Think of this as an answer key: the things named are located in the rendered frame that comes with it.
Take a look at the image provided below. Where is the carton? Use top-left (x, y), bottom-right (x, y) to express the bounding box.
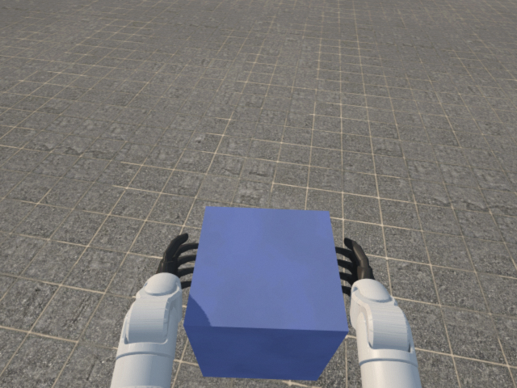
top-left (183, 206), bottom-right (349, 381)

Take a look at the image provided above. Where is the right robot forearm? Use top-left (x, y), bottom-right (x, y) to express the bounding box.
top-left (349, 279), bottom-right (422, 388)

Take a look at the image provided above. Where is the robot right hand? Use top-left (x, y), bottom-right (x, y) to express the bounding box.
top-left (335, 238), bottom-right (375, 297)

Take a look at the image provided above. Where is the robot left hand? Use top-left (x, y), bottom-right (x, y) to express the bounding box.
top-left (155, 233), bottom-right (199, 289)

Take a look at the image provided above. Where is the left robot forearm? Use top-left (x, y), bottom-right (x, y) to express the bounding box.
top-left (110, 272), bottom-right (183, 388)

